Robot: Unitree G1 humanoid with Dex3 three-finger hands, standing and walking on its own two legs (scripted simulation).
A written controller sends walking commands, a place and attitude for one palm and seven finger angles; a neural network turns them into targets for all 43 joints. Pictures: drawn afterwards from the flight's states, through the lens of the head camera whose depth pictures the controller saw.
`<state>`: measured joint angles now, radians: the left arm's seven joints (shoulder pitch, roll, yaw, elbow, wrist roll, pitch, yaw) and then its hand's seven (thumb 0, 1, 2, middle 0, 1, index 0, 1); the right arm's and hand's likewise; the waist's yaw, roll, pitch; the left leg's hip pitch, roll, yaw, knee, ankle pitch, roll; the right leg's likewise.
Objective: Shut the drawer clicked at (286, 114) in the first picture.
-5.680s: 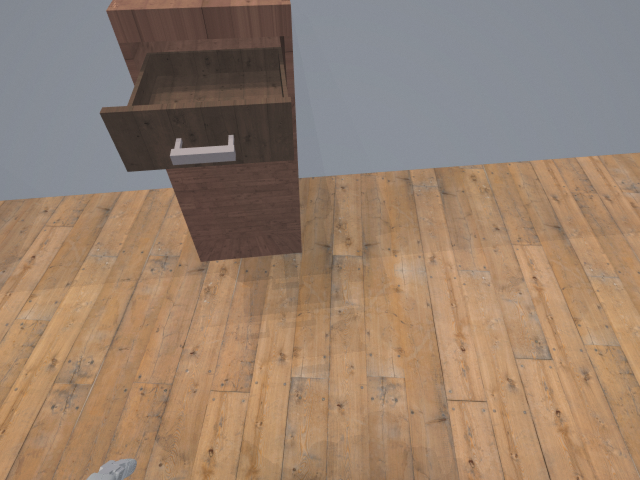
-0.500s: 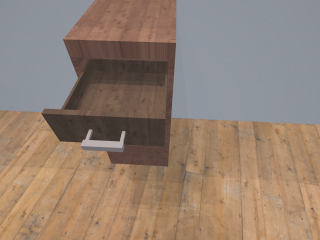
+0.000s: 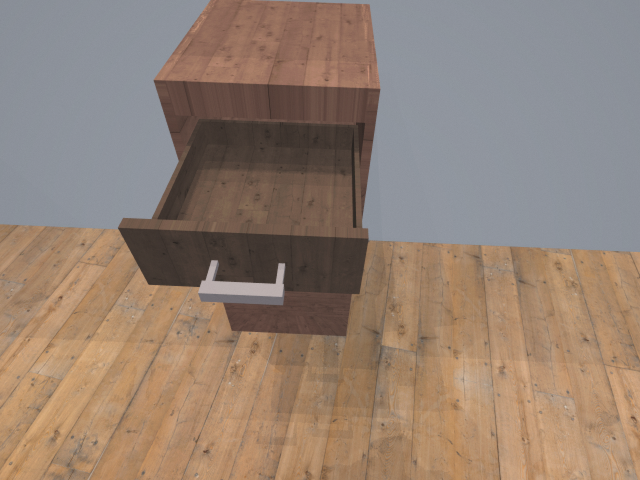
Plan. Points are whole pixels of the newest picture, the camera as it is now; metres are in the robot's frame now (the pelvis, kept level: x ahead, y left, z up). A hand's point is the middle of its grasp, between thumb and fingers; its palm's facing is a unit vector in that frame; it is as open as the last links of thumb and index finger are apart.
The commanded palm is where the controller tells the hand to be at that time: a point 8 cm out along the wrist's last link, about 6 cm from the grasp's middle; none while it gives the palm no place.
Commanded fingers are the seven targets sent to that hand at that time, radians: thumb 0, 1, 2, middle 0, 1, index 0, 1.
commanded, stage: look again from close up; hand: left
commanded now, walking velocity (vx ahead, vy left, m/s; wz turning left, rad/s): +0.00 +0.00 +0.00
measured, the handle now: (245, 280) +0.39 +0.14 +0.00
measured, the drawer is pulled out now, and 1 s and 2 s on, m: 0.29 0.29 0.29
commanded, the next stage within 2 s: shuffle to correct the standing spot in 0.06 s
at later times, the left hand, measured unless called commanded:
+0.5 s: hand out of the picture +0.02 +0.14 -0.18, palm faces +0.00 -0.98 -0.18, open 7.3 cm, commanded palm none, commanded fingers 0.00 0.90 0.90 -0.20 -0.30 -0.20 -0.30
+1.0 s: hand out of the picture +0.10 +0.12 -0.18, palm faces +0.04 -0.98 -0.21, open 7.3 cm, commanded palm none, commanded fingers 0.00 0.90 0.90 -0.20 -0.30 -0.20 -0.30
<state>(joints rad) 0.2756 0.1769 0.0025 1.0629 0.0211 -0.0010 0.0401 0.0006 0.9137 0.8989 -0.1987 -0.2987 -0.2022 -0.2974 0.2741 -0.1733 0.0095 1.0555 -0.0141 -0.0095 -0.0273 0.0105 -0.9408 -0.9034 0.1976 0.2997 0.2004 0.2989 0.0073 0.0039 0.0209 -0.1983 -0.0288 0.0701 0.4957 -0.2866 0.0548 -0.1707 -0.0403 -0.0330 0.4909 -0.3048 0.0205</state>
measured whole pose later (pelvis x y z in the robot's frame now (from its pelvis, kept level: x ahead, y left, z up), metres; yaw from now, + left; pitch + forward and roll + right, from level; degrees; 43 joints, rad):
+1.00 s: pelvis +0.08 -0.05 +0.00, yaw -1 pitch -1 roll +1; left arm 0.26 0.15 0.02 1.03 0.03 0.03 0.04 0.00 0.91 0.90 -0.20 -0.30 -0.20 -0.30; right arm 0.12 -0.16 -0.01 1.00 -0.01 0.00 -0.04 -0.01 -0.94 -0.90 0.20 0.30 0.20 0.30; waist 0.03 0.00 0.07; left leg -0.27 0.01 0.11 0.52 -0.23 0.04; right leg -0.33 -0.06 -0.04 0.74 -0.39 0.01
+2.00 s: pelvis +0.07 -0.07 +0.00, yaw +0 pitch -2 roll +0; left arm 0.28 0.18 0.00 1.05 0.01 -0.01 0.04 0.00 0.91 0.90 -0.20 -0.30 -0.20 -0.30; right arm 0.28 -0.19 -0.01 1.05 -0.01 -0.01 -0.03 0.01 -0.91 -0.90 0.19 0.30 0.20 0.30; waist 0.00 0.01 0.00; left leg -0.19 0.00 0.05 0.51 -0.29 0.02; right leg -0.22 -0.01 -0.07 0.49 -0.24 -0.02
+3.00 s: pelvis +0.06 -0.09 -0.06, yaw +2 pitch +11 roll -1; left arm 0.60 0.22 0.12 -0.22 -0.26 -0.27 -0.31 0.01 0.90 0.90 -0.77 -0.92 -0.77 -0.91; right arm 0.21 -0.15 0.02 0.52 0.06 -0.20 -0.04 0.02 -0.90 -0.90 0.20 0.30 0.21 0.30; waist 0.01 0.03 -0.13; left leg -0.71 0.02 -0.01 1.03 -0.51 0.00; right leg -0.72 -0.01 -0.10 0.99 -0.46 -0.04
